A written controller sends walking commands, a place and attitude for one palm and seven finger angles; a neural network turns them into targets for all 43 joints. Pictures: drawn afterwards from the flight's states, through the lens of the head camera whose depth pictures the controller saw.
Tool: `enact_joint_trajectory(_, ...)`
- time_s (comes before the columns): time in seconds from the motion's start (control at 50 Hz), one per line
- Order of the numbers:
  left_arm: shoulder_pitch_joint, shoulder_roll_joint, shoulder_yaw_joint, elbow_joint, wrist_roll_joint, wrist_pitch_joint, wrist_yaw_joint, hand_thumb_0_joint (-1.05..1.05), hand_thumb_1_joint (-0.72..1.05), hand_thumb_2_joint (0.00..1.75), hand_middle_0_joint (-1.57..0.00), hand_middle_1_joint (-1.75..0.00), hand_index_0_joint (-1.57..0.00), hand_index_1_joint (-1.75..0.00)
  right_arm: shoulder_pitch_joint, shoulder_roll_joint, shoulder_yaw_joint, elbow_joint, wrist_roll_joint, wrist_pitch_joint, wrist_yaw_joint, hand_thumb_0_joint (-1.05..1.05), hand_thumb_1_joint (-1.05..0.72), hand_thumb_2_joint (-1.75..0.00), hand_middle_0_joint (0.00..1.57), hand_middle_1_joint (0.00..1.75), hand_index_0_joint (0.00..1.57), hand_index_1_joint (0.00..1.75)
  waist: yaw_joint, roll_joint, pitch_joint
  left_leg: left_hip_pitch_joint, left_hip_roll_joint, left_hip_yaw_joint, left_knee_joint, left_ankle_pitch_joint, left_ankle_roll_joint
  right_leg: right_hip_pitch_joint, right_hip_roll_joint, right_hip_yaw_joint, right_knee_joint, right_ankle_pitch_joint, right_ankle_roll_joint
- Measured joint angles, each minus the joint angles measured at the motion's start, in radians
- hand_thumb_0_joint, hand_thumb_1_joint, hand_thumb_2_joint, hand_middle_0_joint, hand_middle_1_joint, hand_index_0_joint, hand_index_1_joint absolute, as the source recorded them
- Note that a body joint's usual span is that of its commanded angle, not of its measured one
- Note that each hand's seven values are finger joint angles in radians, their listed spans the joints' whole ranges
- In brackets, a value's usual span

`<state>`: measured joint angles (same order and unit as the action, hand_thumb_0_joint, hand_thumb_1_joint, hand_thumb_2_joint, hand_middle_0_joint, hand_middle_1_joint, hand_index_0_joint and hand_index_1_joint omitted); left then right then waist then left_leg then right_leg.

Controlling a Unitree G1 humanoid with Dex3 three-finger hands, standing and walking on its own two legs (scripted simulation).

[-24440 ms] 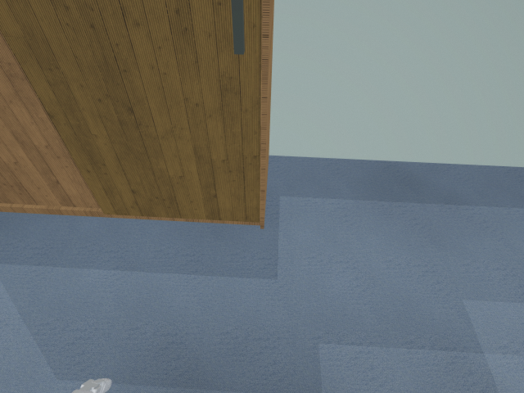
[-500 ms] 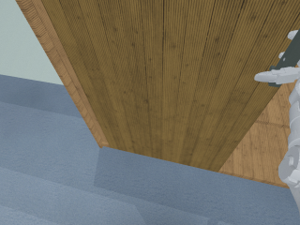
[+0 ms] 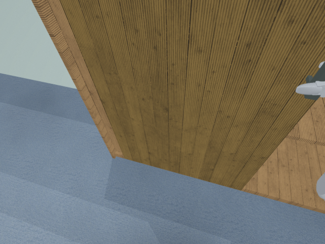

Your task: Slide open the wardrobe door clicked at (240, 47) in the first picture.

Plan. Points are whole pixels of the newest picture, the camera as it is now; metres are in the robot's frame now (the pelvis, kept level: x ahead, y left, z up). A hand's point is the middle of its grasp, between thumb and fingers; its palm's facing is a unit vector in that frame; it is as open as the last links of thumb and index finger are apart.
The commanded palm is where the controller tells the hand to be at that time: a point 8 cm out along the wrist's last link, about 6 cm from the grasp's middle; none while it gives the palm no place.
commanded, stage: slip the hand off the handle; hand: right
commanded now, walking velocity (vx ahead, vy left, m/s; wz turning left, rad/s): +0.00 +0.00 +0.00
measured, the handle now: out of the picture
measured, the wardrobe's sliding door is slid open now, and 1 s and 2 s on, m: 0.64 0.64 0.64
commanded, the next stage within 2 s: draw the hand back to the body in 0.82 s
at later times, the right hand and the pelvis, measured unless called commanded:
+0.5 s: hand out of the picture +0.44 -0.31 +0.19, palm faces +0.37 +0.92 -0.12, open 14.7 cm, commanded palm +0.38 -0.35 +0.20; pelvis +0.02 -0.01 +0.00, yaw -2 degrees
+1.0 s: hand out of the picture +0.35 -0.30 +0.19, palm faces +0.36 +0.93 -0.06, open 14.7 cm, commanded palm +0.31 -0.34 +0.20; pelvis +0.01 +0.01 +0.01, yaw -4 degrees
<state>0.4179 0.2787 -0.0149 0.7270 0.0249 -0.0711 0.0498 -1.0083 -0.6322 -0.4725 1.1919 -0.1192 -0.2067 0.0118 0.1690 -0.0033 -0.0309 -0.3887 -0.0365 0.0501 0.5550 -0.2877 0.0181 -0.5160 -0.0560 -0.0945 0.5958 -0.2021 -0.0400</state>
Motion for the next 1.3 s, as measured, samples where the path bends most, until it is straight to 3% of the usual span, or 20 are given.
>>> enact_joint_trajectory(0.16, 0.012, 0.005, 0.005, -0.003, -0.015, 0.025, 0.013, 0.01, 0.9, 0.9, -0.2, -0.3, -0.21, -0.3, 0.077, -0.09, -0.067, -0.041, 0.021, 0.026, -0.002, -0.02, 0.55, -0.2, 0.43, 1.23, 0.41, 1.23, -0.001, 0.001, 0.005, 0.01, -0.007, -0.01, 0.0, -0.005, 0.004, 0.013, -0.008, -0.008, 0.002, -0.01, 0.005)
enact_joint_trajectory(0.24, 0.034, 0.007, 0.014, 0.008, -0.028, 0.027, 0.015, 0.01, 0.9, 0.9, -0.2, -0.3, -0.21, -0.3, 0.131, -0.111, -0.018, -0.121, 0.07, 0.034, 0.033, -0.02, 0.55, -0.2, 0.35, 1.19, 0.34, 1.19, -0.032, -0.002, 0.009, 0.024, -0.004, 0.002, -0.009, -0.01, 0.004, 0.017, -0.003, 0.004, 0.003, -0.015, 0.005)
enact_joint_trajectory(0.32, 0.037, 0.008, 0.018, 0.036, -0.047, 0.024, 0.023, 0.01, 0.9, 0.9, -0.2, -0.3, -0.21, -0.3, 0.185, -0.061, 0.038, -0.229, 0.153, 0.054, 0.095, -0.02, 0.55, -0.2, 0.29, 1.17, 0.29, 1.17, -0.075, -0.001, 0.006, 0.055, 0.004, 0.018, -0.026, -0.015, 0.0, 0.035, 0.009, 0.02, -0.002, -0.019, 0.003)
enact_joint_trajectory(0.38, 0.017, 0.009, 0.019, 0.041, -0.058, 0.014, 0.03, 0.01, 0.9, 0.9, -0.2, -0.3, -0.21, -0.3, 0.226, -0.01, 0.065, -0.301, 0.184, 0.095, 0.109, -0.02, 0.55, -0.2, 0.27, 1.16, 0.27, 1.16, -0.096, 0.002, 0.001, 0.077, 0.011, 0.025, -0.037, -0.017, -0.002, 0.051, 0.018, 0.027, -0.009, -0.021, 0.0)
enact_joint_trajectory(0.56, -0.111, -0.004, 0.008, -0.025, -0.061, -0.025, 0.029, 0.01, 0.9, 0.9, -0.2, -0.3, -0.21, -0.3, 0.441, 0.12, 0.042, -0.582, 0.198, 0.162, 0.054, -0.02, 0.55, -0.2, 0.25, 1.15, 0.26, 1.15, -0.124, -0.003, -0.011, 0.137, 0.02, 0.004, -0.053, -0.024, -0.009, 0.122, 0.026, 0.006, -0.033, -0.031, -0.003)
enact_joint_trajectory(0.76, -0.198, -0.034, -0.029, -0.055, -0.079, -0.034, 0.053, 0.01, 0.9, 0.9, -0.2, -0.3, -0.21, -0.3, 0.592, 0.161, 0.063, -0.805, 0.241, 0.29, 0.062, -0.02, 0.55, -0.2, 0.25, 1.15, 0.25, 1.15, -0.191, -0.016, -0.01, 0.214, 0.025, 0.02, -0.073, -0.026, -0.004, 0.196, 0.035, 0.021, -0.06, -0.022, 0.004)
enact_joint_trajectory(0.86, -0.225, -0.033, -0.04, -0.038, -0.08, -0.043, 0.068, 0.01, 0.9, 0.9, -0.2, -0.3, -0.21, -0.3, 0.615, 0.184, 0.095, -0.856, 0.25, 0.31, 0.068, -0.02, 0.55, -0.2, 0.25, 1.15, 0.25, 1.15, -0.216, -0.022, 0.003, 0.235, 0.027, 0.04, -0.079, -0.022, 0.002, 0.213, 0.041, 0.04, -0.072, -0.007, 0.009)
enact_joint_trajectory(0.96, -0.242, -0.035, -0.053, -0.012, -0.075, -0.057, 0.08, 0.01, 0.9, 0.9, -0.2, -0.3, -0.21, -0.3, 0.588, 0.186, 0.111, -0.811, 0.254, 0.302, 0.076, -0.02, 0.56, -0.2, 0.25, 1.15, 0.25, 1.15, -0.215, -0.02, 0.011, 0.241, 0.024, 0.052, -0.081, -0.017, 0.009, 0.219, 0.04, 0.053, -0.083, 0.009, 0.015)
enact_joint_trajectory(1.04, -0.232, -0.031, -0.067, -0.004, -0.101, -0.058, 0.102, 0.01, 0.9, 0.9, -0.21, -0.3, -0.21, -0.3, 0.556, 0.149, 0.088, -0.738, 0.355, 0.387, 0.212, -0.02, 0.56, -0.2, 0.25, 1.15, 0.25, 1.15, -0.203, -0.015, 0.017, 0.268, 0.018, 0.049, -0.103, -0.005, 0.015, 0.249, 0.035, 0.051, -0.107, 0.021, 0.02)
enact_joint_trajectory(1.1, -0.212, -0.016, -0.066, -0.026, -0.111, -0.067, 0.105, 0.02, 0.9, 0.9, -0.21, -0.3, -0.21, -0.3, 0.585, 0.122, 0.071, -0.745, 0.382, 0.426, 0.281, -0.02, 0.55, -0.2, 0.25, 1.15, 0.25, 1.15, -0.192, -0.023, 0.009, 0.281, 0.013, 0.036, -0.112, 0.001, 0.017, 0.268, 0.029, 0.039, -0.116, 0.021, 0.023)
enact_joint_trajectory(1.18, -0.188, 0.003, -0.051, -0.057, -0.12, -0.08, 0.087, 0.02, 0.9, 0.9, -0.2, -0.3, -0.21, -0.3, 0.67, 0.124, 0.041, -0.818, 0.408, 0.42, 0.28, -0.02, 0.55, -0.2, 0.25, 1.15, 0.25, 1.15, -0.182, -0.032, -0.001, 0.281, 0.012, 0.02, -0.103, -0.003, 0.016, 0.28, 0.025, 0.023, -0.119, 0.018, 0.024)
enact_joint_trajectory(1.3, -0.179, 0.011, -0.04, -0.06, -0.124, -0.088, 0.076, 0.02, 0.9, 0.9, -0.2, -0.3, -0.21, -0.3, 0.808, 0.177, 0.028, -0.976, 0.423, 0.438, 0.252, -0.01, 0.55, -0.2, 0.25, 1.15, 0.25, 1.15, -0.197, -0.033, -0.005, 0.289, 0.01, 0.012, -0.089, -0.01, 0.016, 0.292, 0.022, 0.016, -0.111, 0.012, 0.025)
